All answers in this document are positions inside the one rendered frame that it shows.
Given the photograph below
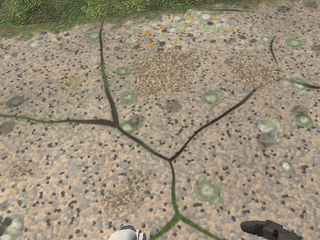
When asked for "robot left thigh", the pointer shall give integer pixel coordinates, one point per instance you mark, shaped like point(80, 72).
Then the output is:
point(128, 234)

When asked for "robot left shin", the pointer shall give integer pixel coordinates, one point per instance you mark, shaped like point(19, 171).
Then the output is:
point(124, 227)

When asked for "right robot hand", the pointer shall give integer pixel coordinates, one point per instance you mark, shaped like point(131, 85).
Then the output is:
point(268, 229)

